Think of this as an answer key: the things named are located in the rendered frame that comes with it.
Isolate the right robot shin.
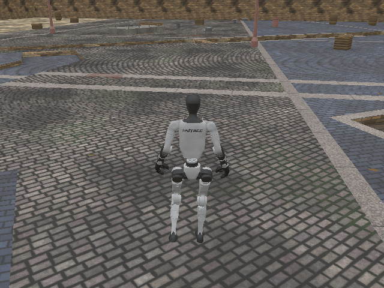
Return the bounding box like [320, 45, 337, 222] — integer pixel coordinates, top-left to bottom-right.
[197, 196, 207, 235]

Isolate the robot left hand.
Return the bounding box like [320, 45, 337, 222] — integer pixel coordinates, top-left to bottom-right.
[155, 162, 169, 175]

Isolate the left robot upper arm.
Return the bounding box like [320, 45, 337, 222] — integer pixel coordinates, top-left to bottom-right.
[162, 120, 181, 153]

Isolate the left robot shin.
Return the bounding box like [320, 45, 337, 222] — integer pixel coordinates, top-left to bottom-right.
[170, 194, 179, 235]

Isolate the right robot upper arm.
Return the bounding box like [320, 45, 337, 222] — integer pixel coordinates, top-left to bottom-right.
[205, 121, 222, 154]

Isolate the robot right hand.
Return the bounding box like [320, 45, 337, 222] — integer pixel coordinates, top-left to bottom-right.
[215, 166, 230, 178]

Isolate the robot shin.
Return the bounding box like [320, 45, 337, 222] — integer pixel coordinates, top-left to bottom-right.
[197, 196, 207, 235]
[170, 194, 179, 235]

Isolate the robot right forearm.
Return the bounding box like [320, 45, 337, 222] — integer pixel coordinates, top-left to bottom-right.
[216, 145, 228, 168]

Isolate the robot left forearm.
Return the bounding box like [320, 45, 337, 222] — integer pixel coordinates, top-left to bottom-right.
[157, 144, 168, 165]

